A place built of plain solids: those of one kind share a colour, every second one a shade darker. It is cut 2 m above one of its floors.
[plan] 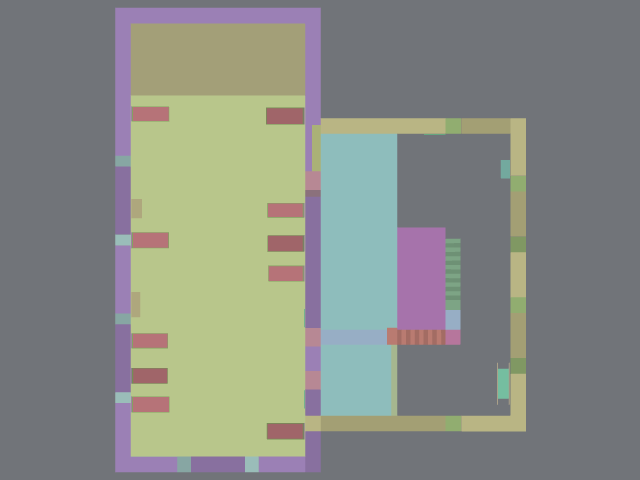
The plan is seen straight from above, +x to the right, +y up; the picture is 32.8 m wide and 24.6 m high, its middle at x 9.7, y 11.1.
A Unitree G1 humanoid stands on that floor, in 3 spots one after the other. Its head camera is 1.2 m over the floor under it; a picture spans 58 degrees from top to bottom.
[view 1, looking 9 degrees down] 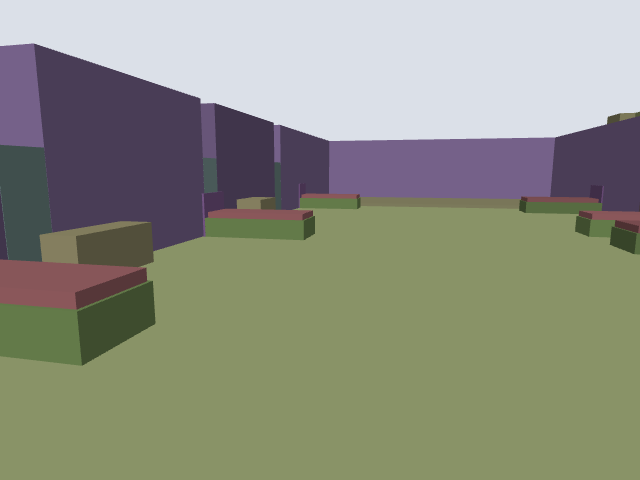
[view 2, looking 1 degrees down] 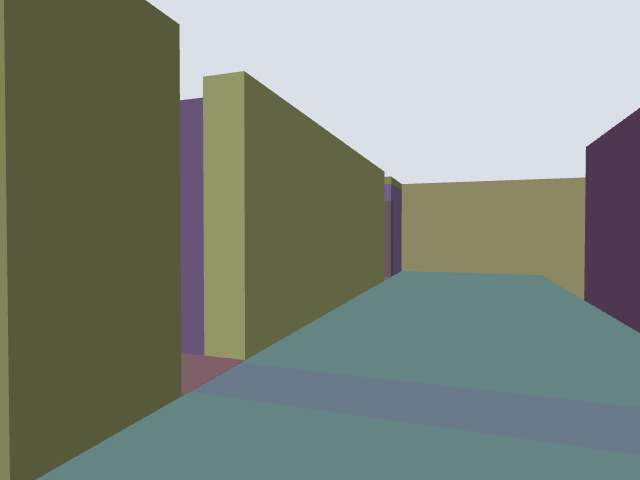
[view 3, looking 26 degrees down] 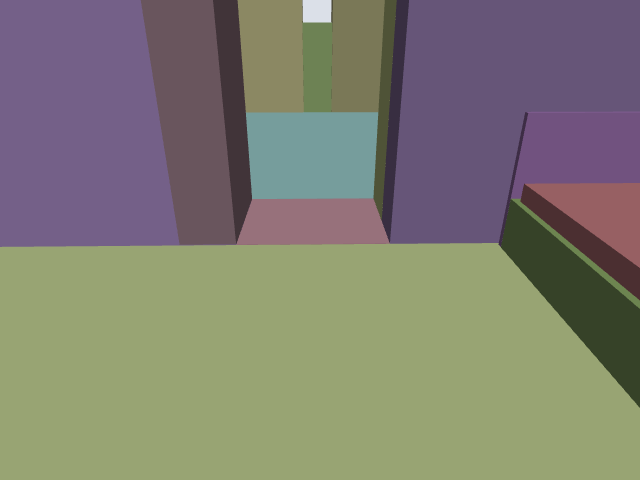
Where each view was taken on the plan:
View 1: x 3.93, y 3.40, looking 103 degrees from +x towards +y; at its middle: floor_dorter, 7.67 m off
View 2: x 11.72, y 2.99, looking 109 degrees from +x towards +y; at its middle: wall_wallhead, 6.10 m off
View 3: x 6.54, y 14.14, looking -1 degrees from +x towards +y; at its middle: threshold_wall_head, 2.74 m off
